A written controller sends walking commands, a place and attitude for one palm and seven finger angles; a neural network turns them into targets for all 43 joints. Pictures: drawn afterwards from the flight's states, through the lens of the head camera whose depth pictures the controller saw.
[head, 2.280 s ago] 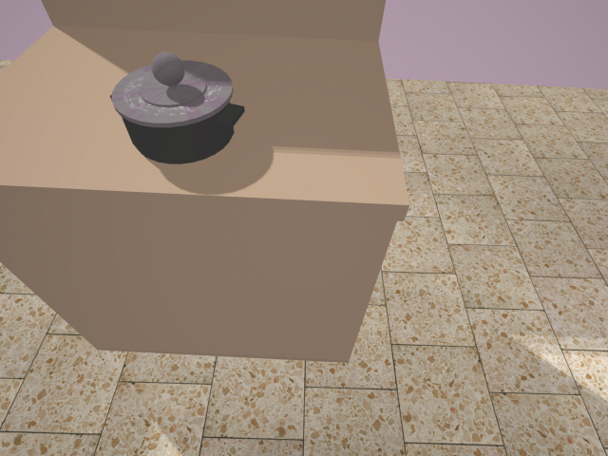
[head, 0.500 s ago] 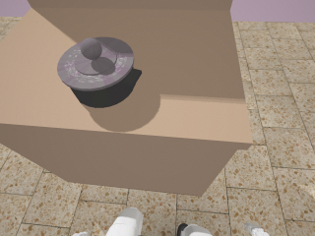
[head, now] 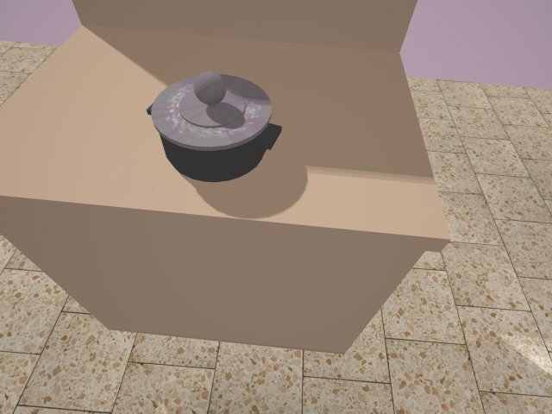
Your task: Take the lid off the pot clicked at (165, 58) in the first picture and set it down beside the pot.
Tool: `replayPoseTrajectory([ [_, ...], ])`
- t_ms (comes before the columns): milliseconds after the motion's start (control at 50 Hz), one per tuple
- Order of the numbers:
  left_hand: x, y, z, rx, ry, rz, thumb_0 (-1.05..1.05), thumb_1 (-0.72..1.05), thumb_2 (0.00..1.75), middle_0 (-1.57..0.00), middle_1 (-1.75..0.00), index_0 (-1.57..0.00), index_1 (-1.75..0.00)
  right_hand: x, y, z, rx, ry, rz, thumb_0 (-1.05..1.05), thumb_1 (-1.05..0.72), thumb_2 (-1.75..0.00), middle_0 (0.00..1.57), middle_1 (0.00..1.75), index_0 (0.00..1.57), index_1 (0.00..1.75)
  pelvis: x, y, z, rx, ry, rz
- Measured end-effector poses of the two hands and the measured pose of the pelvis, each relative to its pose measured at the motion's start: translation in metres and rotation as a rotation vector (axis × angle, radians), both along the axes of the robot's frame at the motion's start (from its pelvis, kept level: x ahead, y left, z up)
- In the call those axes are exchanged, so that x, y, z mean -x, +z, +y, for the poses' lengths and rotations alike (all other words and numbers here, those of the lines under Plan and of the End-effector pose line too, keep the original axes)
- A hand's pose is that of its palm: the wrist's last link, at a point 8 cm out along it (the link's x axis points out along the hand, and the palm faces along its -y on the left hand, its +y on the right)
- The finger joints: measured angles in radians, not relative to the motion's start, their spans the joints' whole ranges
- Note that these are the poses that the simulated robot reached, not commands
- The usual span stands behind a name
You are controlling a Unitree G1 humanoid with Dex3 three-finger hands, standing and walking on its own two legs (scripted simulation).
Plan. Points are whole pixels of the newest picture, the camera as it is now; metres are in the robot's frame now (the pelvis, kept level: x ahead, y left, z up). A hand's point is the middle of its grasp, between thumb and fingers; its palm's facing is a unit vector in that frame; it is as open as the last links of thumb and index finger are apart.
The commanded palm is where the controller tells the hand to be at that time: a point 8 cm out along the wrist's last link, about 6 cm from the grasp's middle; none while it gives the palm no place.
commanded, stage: come to a stop and stand still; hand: left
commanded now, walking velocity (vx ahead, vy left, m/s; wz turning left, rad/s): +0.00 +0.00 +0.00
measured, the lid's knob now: (210, 88) +0.55 +0.14 +0.16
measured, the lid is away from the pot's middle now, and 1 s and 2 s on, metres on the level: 0.00 0.00 0.00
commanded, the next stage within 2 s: look again from close up in 0.46 s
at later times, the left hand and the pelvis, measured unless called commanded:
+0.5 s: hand out of the picture -0.01 +0.14 -0.18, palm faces +0.01 -0.98 -0.18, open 7.3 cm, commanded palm none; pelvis -0.02 -0.03 +0.00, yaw -1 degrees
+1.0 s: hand out of the picture +0.04 +0.19 -0.19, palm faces -0.01 -0.97 -0.23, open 7.3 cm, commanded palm none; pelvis +0.00 +0.01 -0.01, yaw -2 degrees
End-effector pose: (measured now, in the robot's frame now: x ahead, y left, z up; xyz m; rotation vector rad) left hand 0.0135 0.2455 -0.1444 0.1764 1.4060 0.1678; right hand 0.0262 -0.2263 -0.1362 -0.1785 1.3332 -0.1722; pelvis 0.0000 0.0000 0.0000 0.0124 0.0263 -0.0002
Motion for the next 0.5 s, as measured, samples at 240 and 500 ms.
replayPoseTrajectory([
  [240,0.012,0.004,-0.041,0.001,-0.027,-0.045,0.01,0.91,0.90,-0.20,-0.30,-0.20,-0.30,0.054,-0.019,-0.013,-0.069,-0.069,0.071,0.00,-0.91,-0.90,0.20,0.29,0.20,0.30,0.014,-0.003,-0.021,-0.005,-0.018,-0.043],
  [500,0.032,-0.006,-0.060,0.047,-0.001,-0.001,0.01,0.92,0.90,-0.20,-0.30,-0.20,-0.30,0.069,-0.014,-0.024,-0.038,-0.067,0.120,0.00,-0.91,-0.90,0.20,0.29,0.20,0.30,0.017,-0.004,-0.030,0.006,-0.014,-0.047],
])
